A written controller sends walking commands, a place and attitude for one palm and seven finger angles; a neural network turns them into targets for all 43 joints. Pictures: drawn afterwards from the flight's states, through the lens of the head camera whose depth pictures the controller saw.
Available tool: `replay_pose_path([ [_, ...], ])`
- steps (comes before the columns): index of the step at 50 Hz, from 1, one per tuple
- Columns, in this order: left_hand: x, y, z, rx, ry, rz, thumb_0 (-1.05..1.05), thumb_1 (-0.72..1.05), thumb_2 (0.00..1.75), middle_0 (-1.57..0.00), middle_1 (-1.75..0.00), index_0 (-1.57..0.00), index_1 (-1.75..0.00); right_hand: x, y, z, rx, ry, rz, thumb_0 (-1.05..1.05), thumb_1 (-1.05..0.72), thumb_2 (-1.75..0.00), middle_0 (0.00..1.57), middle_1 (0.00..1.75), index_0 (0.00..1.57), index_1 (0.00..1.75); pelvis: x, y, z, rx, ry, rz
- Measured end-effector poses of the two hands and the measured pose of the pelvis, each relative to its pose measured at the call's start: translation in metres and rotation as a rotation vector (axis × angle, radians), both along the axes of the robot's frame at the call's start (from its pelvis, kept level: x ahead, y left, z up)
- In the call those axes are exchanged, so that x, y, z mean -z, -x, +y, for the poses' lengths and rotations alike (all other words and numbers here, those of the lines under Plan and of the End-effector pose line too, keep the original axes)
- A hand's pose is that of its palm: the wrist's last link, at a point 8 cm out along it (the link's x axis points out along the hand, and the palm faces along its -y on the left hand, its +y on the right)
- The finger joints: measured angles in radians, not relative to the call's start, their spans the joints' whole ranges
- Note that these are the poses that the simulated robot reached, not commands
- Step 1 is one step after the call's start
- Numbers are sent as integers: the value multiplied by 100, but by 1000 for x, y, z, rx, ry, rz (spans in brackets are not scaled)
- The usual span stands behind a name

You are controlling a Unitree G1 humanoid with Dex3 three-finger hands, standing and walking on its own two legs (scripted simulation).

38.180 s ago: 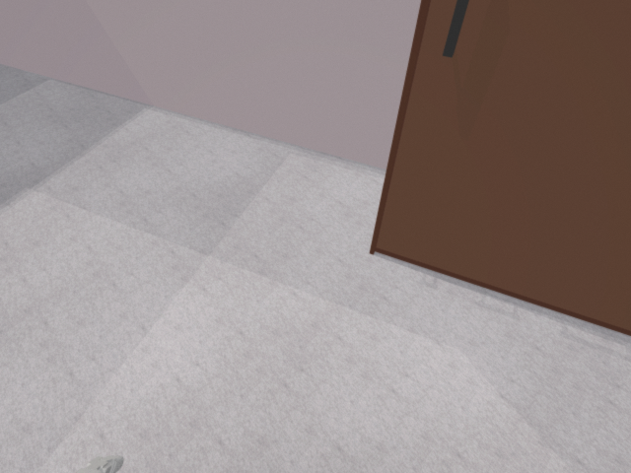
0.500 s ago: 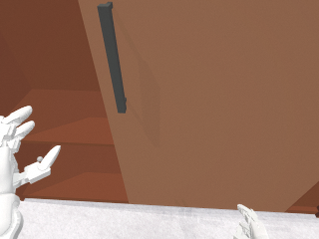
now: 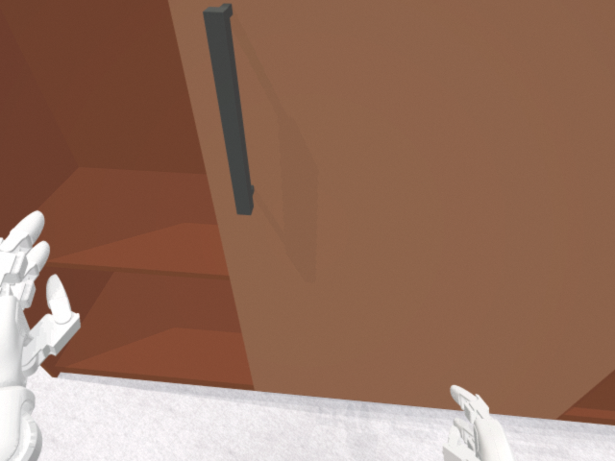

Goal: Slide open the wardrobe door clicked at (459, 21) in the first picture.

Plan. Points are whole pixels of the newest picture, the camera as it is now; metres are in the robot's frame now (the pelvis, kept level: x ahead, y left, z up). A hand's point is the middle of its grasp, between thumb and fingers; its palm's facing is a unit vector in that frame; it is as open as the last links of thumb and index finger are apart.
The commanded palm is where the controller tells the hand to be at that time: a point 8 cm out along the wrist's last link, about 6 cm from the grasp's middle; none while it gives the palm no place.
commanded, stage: step back with the hand held close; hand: left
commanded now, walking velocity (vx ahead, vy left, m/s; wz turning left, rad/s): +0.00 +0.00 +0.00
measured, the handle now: (237, 122) +0.48 +0.17 +0.23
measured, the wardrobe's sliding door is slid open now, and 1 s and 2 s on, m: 0.70 0.70 0.70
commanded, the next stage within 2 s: stop stepping back and stand still in 1.32 s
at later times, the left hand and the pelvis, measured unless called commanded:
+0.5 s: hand (56, 334) +0.17 +0.28 +0.15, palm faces +0.43 -0.78 -0.45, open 7.4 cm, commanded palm +0.12 +0.32 +0.17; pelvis -0.03 +0.02 -0.01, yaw -1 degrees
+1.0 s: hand out of the picture +0.09 +0.30 +0.16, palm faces +0.53 -0.73 -0.43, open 7.4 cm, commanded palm +0.02 +0.33 +0.17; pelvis -0.10 +0.03 -0.03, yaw +3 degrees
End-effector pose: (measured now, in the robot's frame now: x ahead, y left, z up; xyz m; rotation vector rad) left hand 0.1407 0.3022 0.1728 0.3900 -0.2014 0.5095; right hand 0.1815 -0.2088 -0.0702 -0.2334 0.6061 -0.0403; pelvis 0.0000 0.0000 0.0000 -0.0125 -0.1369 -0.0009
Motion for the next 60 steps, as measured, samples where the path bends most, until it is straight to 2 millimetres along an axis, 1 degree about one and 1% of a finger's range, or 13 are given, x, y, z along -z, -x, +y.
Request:
replay_pose_path([
  [7, 2, 0, -3, 6, -5, 15, 1, 89, 89, -21, -30, -21, -30, 4, 9, -10, 25, 7, 22, 2, -90, -90, 20, 30, 21, 30, 0, 1, -3, 3, 1, 0],
  [10, 2, -2, -2, 11, -31, 25, 1, 89, 90, -21, -30, -21, -30, 6, 12, -16, 39, 15, 40, 2, -90, -90, 20, 30, 21, 30, 2, 2, -3, 0, 9, 44],
  [16, 6, -6, -3, 68, -81, 61, 1, 89, 90, -21, -30, -21, -30, 9, 23, -24, 109, 39, 60, 2, -90, -90, 20, 30, 21, 30, 7, 9, 7, 8, 8, 105],
  [21, 4, 0, 5, 92, -128, 72, 1, 89, 90, -21, -30, -21, -30, 11, 37, -20, 152, 41, 64, 2, -90, -90, 20, 30, 20, 30, 11, 19, 16, 20, 1, 120],
  [26, 1, 14, 17, 74, -149, 43, 1, 89, 90, -21, -30, -21, -30, 13, 53, -9, 146, 37, 66, 2, -90, -90, 20, 30, 20, 30, 14, 34, 23, 24, 1, 125],
  [32, 3, 38, 21, 45, -152, -1, 1, 89, 90, -21, -30, -21, -30, 19, 74, 2, 116, 27, 69, 2, -90, -90, 20, 30, 21, 30, 18, 54, 25, 14, 7, 125],
  [39, 8, 58, 25, 36, -135, -46, 1, 89, 90, -21, -30, -21, -30, 24, 101, 5, 102, 57, 99, 2, -90, -90, 21, 30, 21, 30, 21, 73, 29, 6, 16, 126],
  [43, 5, 67, 29, 41, -155, -70, 1, 89, 90, -21, -30, -21, -30, 24, 114, 6, 107, 69, 97, 2, -90, -90, 21, 30, 21, 30, 22, 83, 31, -14, 30, 117],
  [46, 2, 78, 31, 36, -187, -79, 1, 89, 90, -21, -30, -21, -30, 23, 120, 6, 99, 67, 86, 2, -90, -90, 20, 30, 21, 30, 23, 90, 29, -39, 35, 108],
  [51, 0, 104, 33, 8, -216, -89, 1, 89, 90, -21, -30, -21, -30, 24, 123, 7, 60, 76, 76, 2, -90, -90, 20, 30, 21, 30, 26, 102, 26, -54, 19, 103],
  [56, 6, 121, 38, -2, -171, -130, 1, 89, 90, -21, -30, -21, -30, 25, 129, 8, 34, 113, 87, 2, -90, -90, 20, 30, 21, 30, 31, 120, 32, -53, 17, 106],
  [60, 10, 130, 45, 17, -164, -150, 1, 89, 90, -21, -30, -21, -30, 23, 138, 15, 42, 130, 56, 2, -90, -90, 20, 30, 21, 30, 36, 139, 38, -60, 55, 93],
])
